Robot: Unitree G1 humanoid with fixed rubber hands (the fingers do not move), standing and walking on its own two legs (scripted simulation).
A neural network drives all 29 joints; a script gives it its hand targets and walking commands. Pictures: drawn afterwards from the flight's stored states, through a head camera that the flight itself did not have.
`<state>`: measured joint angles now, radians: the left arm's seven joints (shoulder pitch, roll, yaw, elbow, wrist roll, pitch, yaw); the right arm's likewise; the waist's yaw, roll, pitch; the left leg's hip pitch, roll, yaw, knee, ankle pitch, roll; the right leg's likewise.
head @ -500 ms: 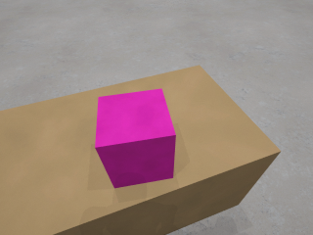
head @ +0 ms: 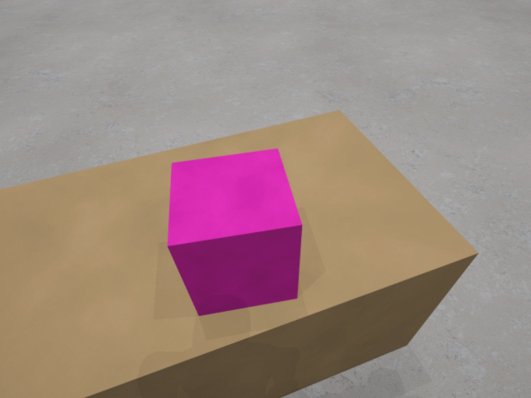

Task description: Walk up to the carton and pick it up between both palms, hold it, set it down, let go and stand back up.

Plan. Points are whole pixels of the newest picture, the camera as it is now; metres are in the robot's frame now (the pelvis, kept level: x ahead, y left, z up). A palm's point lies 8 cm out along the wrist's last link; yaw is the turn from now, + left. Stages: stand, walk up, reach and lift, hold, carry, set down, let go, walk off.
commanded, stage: stand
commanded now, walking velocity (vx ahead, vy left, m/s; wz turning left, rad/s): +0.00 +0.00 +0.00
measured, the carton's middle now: (237, 234) +0.45 +0.08 -0.05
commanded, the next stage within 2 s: none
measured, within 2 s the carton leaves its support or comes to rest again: neither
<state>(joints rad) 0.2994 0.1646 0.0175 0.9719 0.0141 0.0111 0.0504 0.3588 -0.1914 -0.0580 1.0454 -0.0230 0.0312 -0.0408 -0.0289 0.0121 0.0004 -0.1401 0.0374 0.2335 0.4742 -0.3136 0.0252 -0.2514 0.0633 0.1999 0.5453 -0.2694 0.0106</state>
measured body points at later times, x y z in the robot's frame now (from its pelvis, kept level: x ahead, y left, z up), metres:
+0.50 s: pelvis -0.02 +0.00 +0.00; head -0.02 +0.00 +0.45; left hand +0.01 +0.24 -0.15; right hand -0.04 -0.25 -0.15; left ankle -0.03 +0.09 -0.74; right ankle +0.02 -0.13 -0.74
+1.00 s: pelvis -0.02 +0.00 +0.00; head -0.02 +0.00 +0.45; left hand -0.02 +0.24 -0.15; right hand -0.03 -0.25 -0.14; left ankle -0.03 +0.09 -0.74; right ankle +0.02 -0.13 -0.74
